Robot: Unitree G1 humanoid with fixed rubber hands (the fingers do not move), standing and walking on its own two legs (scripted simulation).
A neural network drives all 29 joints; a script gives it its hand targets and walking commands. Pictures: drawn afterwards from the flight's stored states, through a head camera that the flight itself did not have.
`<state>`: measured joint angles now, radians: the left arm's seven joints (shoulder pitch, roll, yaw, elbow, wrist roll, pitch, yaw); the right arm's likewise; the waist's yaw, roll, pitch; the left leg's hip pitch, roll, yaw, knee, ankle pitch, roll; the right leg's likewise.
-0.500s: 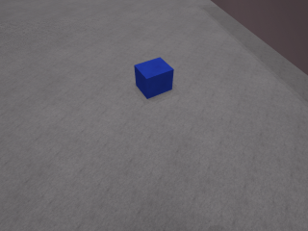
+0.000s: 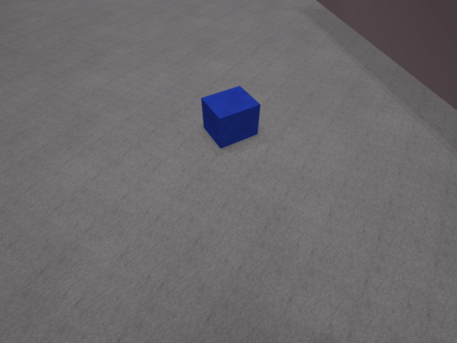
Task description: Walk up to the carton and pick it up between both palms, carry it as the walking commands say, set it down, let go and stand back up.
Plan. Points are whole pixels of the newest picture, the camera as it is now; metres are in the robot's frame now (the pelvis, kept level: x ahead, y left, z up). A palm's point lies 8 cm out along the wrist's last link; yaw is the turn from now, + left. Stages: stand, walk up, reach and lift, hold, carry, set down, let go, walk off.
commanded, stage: stand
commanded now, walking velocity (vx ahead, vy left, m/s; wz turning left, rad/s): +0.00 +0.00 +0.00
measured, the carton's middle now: (230, 116) +1.54 +0.01 -0.64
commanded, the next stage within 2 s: walk up in 0.32 s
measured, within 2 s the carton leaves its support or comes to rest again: neither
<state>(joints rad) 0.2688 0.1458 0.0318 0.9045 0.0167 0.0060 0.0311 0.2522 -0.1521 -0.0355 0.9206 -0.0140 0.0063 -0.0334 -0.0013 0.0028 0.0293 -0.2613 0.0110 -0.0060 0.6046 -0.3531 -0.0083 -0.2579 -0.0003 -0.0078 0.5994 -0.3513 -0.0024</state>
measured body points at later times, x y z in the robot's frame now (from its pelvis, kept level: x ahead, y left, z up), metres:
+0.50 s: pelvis +0.00 +0.00 +0.01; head +0.01 -0.01 +0.46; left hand +0.00 +0.21 -0.15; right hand +0.00 -0.21 -0.16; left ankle -0.02 +0.12 -0.73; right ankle -0.02 -0.12 -0.73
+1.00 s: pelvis +0.11 -0.01 +0.00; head +0.13 +0.00 +0.45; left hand +0.17 +0.23 -0.15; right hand +0.03 -0.22 -0.14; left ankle -0.02 +0.13 -0.73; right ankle +0.11 -0.14 -0.67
